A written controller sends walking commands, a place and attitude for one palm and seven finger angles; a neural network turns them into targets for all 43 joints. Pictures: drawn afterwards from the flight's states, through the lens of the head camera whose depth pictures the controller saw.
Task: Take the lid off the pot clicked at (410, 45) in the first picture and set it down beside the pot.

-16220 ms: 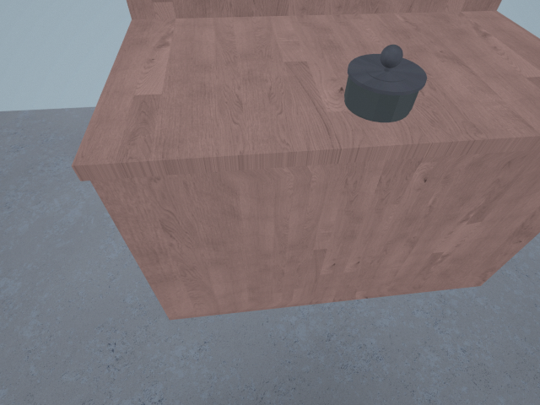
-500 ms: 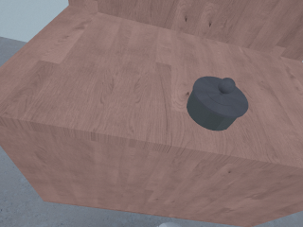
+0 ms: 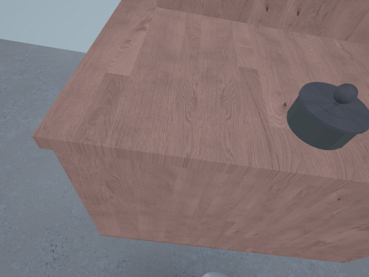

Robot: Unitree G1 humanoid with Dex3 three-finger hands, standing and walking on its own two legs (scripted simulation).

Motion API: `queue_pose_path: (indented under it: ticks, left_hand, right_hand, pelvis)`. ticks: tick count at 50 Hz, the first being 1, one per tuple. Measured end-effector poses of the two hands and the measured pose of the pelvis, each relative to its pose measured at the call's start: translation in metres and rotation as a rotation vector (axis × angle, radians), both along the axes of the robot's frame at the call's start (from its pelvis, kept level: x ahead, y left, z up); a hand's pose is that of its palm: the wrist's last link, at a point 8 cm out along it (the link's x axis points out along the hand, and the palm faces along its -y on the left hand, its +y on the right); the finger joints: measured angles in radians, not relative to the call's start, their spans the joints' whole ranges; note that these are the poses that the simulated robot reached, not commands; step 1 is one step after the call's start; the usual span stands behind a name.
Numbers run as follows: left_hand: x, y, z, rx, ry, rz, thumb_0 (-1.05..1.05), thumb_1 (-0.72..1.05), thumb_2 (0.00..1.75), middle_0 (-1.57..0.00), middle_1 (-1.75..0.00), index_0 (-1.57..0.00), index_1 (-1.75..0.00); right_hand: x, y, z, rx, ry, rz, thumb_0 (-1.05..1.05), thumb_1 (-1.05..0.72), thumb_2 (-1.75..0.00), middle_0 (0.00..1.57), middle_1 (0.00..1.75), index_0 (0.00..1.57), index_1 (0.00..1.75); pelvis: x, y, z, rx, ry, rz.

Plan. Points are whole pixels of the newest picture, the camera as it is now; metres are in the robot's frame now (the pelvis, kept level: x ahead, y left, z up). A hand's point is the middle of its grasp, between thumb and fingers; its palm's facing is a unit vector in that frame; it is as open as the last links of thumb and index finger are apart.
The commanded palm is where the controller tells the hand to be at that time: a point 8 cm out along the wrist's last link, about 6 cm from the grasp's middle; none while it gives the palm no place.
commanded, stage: look again from close up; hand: left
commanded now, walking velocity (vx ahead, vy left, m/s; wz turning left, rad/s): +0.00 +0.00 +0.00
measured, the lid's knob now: (345, 93) +0.48 -0.30 +0.20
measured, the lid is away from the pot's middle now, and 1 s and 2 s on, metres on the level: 0.00 0.00 0.00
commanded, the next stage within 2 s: shuffle to correct the standing spot in 0.80 s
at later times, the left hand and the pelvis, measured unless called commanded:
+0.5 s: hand out of the picture -0.04 +0.22 -0.15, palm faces +0.04 -0.99 -0.17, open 7.4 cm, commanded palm none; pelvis -0.03 +0.05 +0.03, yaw +0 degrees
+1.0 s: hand out of the picture -0.06 +0.19 -0.15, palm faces +0.06 -0.99 -0.13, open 7.4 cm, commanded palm none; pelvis -0.01 +0.05 +0.03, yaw +0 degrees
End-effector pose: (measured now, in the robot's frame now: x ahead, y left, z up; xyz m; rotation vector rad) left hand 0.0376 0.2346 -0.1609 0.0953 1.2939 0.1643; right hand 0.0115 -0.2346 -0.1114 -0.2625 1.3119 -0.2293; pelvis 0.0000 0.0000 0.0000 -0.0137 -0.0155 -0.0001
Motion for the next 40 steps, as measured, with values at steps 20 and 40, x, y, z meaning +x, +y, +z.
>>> queue_pose_path:
  ticks: [20,40]
  left_hand:
    - [-0.042,0.039,0.046,0.028,0.0,-0.028,0.01,0.91,0.9,-0.2,-0.3,-0.2,-0.3]
    - [-0.136,0.016,0.043,-0.039,0.269,0.025,0.01,0.91,0.9,-0.2,-0.3,-0.2,-0.3]
  right_hand:
    - [-0.01,0.057,0.005,0.089,-0.051,-0.011,0.0,-0.96,-0.9,0.21,0.3,0.2,0.3]
    - [-0.067,0.086,0.002,0.148,0.141,-0.046,0.0,-0.91,-0.9,0.2,0.3,0.2,0.3]
  pelvis:
    - [-0.033,0.052,0.028,-0.008,0.004,0.01]
    - [-0.024,0.053,0.03,0.002,0.013,0.003]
